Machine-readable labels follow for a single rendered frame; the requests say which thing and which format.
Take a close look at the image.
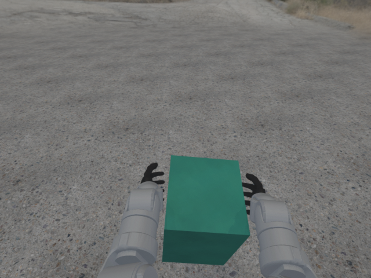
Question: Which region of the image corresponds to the left robot forearm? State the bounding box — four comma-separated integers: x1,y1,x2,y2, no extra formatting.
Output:
97,181,163,277

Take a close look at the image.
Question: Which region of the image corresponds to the carton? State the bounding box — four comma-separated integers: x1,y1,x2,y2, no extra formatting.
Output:
162,155,250,265

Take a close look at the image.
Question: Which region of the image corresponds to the left robot upper arm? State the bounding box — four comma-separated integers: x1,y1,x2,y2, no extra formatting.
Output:
97,262,158,278

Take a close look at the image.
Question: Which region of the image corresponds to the right robot hand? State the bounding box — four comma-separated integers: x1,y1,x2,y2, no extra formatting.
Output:
242,173,265,215

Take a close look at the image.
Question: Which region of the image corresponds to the left robot hand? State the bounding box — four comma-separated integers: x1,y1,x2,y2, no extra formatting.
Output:
141,163,165,201

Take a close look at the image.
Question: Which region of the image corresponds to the right robot forearm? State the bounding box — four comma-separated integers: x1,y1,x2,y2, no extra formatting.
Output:
249,193,317,278

